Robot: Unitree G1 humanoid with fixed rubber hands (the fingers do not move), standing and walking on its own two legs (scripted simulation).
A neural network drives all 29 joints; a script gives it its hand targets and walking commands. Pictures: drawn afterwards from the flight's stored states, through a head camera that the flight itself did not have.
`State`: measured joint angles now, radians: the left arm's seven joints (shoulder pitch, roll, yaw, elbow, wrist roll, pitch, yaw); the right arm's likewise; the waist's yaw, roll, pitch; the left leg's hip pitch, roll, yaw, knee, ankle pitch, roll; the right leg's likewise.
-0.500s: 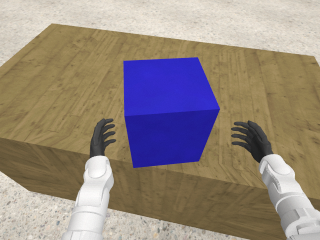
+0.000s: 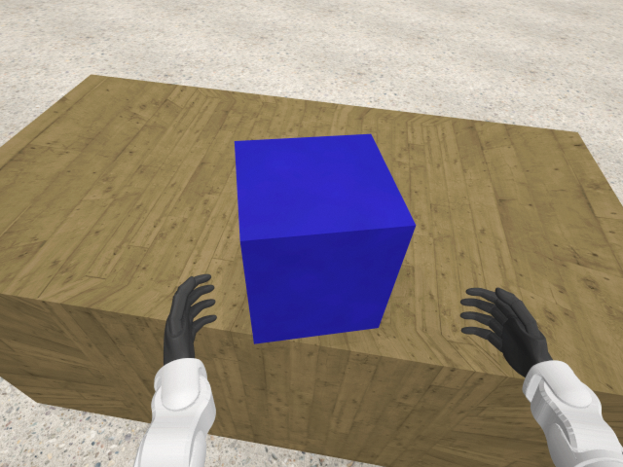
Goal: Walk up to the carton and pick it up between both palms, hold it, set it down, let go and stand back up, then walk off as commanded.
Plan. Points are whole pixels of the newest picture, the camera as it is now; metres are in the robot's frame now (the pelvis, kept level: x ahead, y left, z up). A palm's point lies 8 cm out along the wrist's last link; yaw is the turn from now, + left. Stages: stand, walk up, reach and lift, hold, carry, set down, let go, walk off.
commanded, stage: set down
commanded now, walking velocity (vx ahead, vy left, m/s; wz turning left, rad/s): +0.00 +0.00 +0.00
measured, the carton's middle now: (311, 241) +0.44 +0.03 +0.03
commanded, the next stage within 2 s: none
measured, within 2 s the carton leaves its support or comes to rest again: neither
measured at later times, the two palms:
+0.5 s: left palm (183, 387) +0.20 +0.17 +0.04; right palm (559, 405) +0.20 -0.27 +0.03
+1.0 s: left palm (163, 407) +0.19 +0.19 +0.00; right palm (529, 417) +0.20 -0.24 +0.00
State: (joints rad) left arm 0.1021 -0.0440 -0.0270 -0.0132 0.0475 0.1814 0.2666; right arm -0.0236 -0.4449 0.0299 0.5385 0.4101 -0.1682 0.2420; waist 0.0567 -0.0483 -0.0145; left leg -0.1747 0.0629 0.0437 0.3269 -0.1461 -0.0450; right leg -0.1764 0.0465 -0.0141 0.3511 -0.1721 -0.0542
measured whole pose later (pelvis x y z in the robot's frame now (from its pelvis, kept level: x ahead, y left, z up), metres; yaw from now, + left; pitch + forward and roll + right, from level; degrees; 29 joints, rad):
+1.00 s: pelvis +0.01 +0.00 +0.00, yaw +0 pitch -3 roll +0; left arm 0.36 0.04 -0.04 -0.01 0.02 0.13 0.20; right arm 0.31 -0.37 -0.02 0.28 0.30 -0.09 0.19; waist 0.04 -0.03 0.02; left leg -0.09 0.05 0.03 0.31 -0.16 -0.05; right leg -0.10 0.05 0.00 0.34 -0.19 -0.05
